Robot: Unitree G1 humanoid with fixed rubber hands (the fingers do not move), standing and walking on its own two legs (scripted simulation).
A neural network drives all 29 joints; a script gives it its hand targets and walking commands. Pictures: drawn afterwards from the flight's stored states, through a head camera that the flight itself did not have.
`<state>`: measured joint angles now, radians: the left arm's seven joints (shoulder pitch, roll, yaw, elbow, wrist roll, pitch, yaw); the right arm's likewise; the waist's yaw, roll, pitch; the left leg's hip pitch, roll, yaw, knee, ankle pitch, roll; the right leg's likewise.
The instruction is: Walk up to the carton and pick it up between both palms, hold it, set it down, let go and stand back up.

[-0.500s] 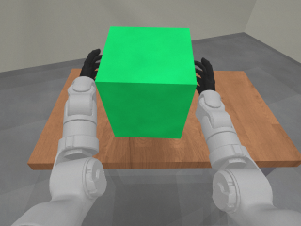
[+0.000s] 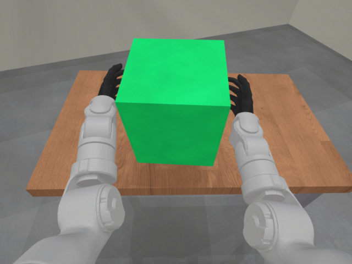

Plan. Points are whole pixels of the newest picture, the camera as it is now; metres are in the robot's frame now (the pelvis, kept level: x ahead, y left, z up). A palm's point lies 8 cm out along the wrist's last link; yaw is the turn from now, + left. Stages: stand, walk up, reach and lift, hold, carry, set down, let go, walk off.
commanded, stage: set down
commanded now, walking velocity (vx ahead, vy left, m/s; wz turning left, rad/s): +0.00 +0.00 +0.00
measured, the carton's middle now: (176, 107) +0.46 +0.00 +0.10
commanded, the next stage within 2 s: none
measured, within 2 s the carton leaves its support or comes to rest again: rests again in 1.94 s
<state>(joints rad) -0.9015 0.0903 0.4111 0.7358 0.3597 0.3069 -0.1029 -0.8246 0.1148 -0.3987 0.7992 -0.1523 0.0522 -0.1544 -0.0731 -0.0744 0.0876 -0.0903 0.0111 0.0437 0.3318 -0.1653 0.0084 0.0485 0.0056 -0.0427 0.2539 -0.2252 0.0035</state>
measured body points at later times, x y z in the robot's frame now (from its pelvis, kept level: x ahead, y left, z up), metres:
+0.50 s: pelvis +0.00 +0.00 +0.00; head +0.02 +0.03 +0.45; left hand +0.46 +0.16 +0.13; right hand +0.42 -0.15 +0.13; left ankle +0.01 +0.11 -0.75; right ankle -0.05 -0.11 -0.75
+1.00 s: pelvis +0.01 +0.00 +0.00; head +0.04 +0.03 +0.45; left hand +0.47 +0.15 +0.11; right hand +0.42 -0.15 +0.11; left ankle +0.01 +0.11 -0.75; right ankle -0.05 -0.11 -0.75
